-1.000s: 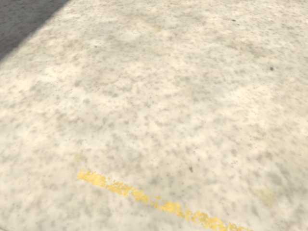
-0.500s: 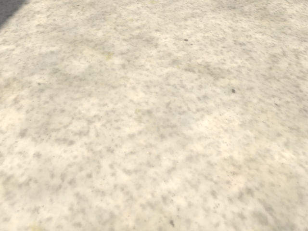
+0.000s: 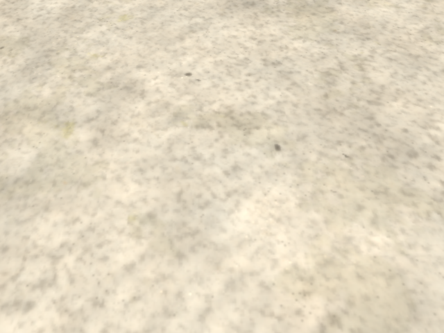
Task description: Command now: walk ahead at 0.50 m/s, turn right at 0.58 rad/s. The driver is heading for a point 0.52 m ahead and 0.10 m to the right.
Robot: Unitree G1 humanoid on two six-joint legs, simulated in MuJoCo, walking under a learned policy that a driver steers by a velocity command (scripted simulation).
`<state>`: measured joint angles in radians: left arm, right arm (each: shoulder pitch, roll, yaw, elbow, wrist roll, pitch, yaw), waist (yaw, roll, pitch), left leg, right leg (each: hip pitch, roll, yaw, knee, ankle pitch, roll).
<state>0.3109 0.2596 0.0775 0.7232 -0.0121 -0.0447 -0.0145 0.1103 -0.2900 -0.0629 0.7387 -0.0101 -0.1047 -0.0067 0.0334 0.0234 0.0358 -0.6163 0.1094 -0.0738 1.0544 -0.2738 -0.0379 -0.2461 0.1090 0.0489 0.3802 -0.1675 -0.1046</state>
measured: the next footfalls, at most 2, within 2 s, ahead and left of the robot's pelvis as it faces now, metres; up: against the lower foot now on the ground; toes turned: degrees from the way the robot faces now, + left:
left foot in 0.26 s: +0.33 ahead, +0.14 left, +0.00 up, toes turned -13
right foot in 0.76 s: +0.50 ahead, -0.20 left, +0.00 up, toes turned -26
